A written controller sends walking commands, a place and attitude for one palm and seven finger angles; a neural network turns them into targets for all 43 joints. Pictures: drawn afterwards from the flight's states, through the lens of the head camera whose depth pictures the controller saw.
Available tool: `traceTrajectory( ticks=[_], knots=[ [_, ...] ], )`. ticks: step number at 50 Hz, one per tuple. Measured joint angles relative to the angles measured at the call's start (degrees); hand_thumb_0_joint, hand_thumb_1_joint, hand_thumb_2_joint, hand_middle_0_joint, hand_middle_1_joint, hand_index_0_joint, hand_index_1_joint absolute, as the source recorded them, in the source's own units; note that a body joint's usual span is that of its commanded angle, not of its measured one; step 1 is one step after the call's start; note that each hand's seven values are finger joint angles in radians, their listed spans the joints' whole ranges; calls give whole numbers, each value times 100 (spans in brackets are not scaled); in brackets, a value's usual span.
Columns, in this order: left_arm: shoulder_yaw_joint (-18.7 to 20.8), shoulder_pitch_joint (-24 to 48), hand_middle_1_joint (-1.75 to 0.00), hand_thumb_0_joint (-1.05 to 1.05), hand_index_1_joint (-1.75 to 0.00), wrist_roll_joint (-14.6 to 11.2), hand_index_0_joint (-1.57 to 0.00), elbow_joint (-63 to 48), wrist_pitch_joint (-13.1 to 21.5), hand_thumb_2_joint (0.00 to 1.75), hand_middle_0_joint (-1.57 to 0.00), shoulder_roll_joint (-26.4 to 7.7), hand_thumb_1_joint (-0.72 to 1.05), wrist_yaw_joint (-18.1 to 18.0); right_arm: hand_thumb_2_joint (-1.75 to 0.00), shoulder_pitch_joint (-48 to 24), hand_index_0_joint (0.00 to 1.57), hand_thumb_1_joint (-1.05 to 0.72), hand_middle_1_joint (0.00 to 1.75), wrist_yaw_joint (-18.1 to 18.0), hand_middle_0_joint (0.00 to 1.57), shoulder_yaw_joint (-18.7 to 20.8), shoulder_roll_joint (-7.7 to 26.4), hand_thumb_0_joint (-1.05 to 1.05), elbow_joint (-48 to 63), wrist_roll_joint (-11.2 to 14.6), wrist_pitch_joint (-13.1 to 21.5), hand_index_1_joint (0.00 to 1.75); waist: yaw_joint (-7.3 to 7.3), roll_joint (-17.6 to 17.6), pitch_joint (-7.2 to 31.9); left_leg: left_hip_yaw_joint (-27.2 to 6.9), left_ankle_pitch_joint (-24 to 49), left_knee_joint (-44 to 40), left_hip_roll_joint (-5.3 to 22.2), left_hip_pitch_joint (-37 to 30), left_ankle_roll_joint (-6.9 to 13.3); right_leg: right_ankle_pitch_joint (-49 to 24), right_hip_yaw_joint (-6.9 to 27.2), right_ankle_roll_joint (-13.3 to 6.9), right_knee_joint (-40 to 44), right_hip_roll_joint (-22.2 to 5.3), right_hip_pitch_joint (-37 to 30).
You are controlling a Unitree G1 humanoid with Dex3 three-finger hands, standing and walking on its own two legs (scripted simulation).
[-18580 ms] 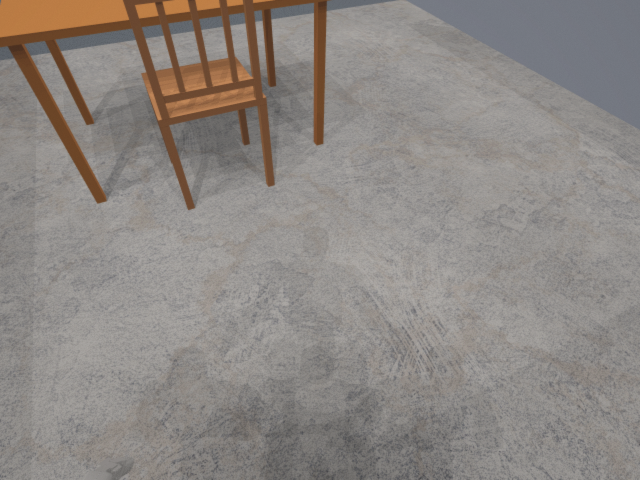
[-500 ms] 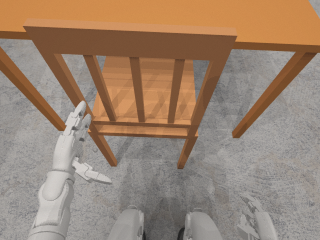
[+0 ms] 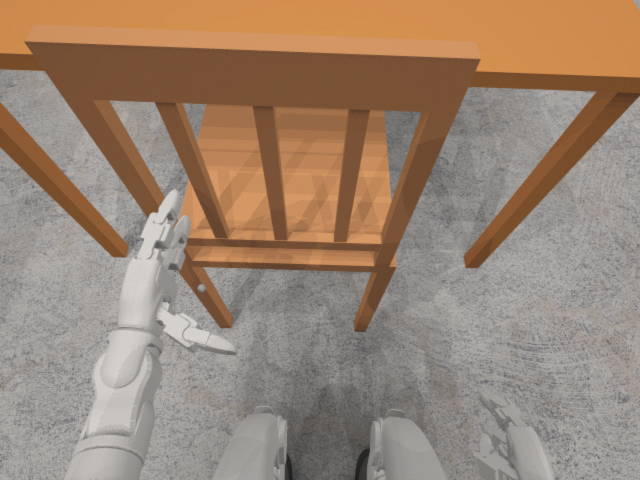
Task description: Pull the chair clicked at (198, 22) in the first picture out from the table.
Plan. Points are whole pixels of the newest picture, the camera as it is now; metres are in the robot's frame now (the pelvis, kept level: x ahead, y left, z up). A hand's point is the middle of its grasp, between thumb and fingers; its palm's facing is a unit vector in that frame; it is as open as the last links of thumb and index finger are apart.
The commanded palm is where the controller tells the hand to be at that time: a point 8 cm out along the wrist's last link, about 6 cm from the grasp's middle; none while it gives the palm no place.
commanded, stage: aim the fingers beside a spindle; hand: left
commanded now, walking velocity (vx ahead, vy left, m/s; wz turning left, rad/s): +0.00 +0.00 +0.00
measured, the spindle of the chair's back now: (274, 184) +0.48 +0.08 +0.02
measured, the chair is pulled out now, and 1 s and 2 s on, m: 0.00 0.00 0.00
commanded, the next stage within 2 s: push the fingers through the gap in 0.50 s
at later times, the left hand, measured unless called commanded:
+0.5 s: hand (202, 282) +0.34 +0.16 +0.01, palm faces -0.04 -1.00 -0.03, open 16.9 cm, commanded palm +0.32 +0.22 +0.02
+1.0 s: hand (204, 252) +0.38 +0.16 +0.02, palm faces -0.03 -1.00 -0.04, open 16.9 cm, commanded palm +0.36 +0.21 +0.02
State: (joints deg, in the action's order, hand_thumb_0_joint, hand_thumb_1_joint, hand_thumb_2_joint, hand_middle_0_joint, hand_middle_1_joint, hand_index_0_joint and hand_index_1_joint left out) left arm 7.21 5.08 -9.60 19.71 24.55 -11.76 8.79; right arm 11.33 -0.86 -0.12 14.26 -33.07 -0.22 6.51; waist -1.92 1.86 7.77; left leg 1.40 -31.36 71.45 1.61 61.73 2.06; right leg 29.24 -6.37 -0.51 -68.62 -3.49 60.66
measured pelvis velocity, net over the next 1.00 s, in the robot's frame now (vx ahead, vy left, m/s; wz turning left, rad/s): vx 0.00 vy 0.01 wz -0.01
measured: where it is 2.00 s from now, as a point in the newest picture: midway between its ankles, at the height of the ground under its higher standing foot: outside the picture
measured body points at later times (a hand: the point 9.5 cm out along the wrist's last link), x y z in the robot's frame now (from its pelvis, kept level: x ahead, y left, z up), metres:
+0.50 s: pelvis +0.00 +0.00 +0.00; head +0.13 +0.02 +0.43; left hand +0.34 +0.22 +0.01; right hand +0.16 -0.25 -0.11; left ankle +0.02 +0.10 -0.63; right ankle +0.03 -0.12 -0.63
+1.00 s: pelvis +0.00 +0.01 +0.00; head +0.13 +0.02 +0.43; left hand +0.38 +0.22 +0.02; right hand +0.14 -0.25 -0.11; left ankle +0.02 +0.10 -0.63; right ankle +0.03 -0.12 -0.63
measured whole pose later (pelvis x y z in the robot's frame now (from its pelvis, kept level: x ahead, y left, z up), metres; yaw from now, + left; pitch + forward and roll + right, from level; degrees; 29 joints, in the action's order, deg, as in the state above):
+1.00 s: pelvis +0.00 +0.01 +0.00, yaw +0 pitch +23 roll -3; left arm 9.2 15.0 -9.0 27.4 24.3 -13.2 8.1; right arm 11.5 -0.8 -0.4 14.5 -34.3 -0.5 4.9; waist -3.0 2.1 7.8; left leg 1.5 -31.7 71.7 1.6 63.3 2.6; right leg 29.0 -6.1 0.1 -68.1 -3.3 62.0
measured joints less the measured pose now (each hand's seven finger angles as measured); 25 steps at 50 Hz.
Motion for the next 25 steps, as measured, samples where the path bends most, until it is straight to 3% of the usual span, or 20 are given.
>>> traceTrajectory(
  ticks=[16,25],
  knots=[
    [52,145,-8,-1,-8,-40,-6,216,95,30,-6,-75,-50,78,-90,-49,20,-90,30,-46,20,-9,44,1,-35,7,-9,30,4,1,-31,-56,-26,68,-6,76,11,16,-50,9,-17,-1,29],
    [74,248,-8,-1,-8,11,-7,342,-26,30,-6,-30,-49,20,-90,-51,20,-90,30,-9,20,-24,12,1,-2,4,-83,30,-47,-16,6,9,-35,38,-3,89,37,5,17,37,-1,4,76]
  ],
)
